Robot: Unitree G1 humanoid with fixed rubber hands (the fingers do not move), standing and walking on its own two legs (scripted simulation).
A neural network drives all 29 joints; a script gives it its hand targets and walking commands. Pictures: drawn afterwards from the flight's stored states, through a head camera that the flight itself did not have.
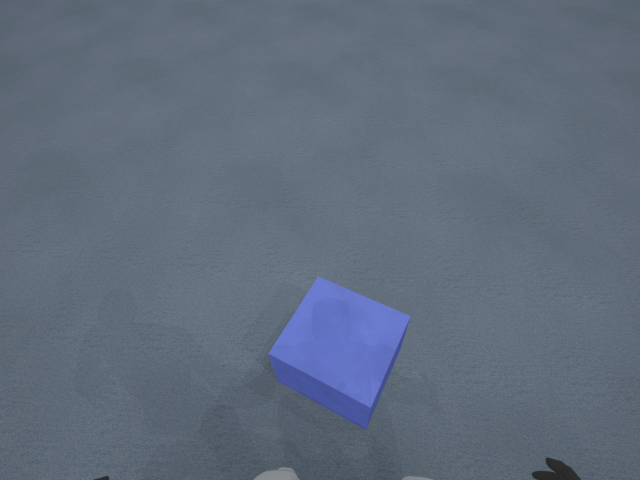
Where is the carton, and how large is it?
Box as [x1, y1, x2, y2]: [268, 277, 410, 429]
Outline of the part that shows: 317,277 268,353 277,380 365,429 400,348 410,316 320,277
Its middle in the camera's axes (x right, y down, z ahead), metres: +0.06 +0.34 +1.17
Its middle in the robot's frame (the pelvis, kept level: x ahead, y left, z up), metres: +0.56 -0.02 -0.65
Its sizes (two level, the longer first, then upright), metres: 0.306 0.286 0.213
